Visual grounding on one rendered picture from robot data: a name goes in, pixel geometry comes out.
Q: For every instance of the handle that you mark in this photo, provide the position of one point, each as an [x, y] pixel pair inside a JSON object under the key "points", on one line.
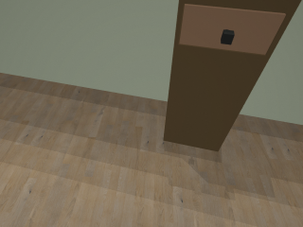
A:
{"points": [[227, 36]]}

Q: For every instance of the drawer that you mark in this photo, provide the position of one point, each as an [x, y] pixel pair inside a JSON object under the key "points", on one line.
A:
{"points": [[254, 30]]}

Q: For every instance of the cabinet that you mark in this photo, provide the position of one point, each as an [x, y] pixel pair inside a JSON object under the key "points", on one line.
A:
{"points": [[209, 86]]}

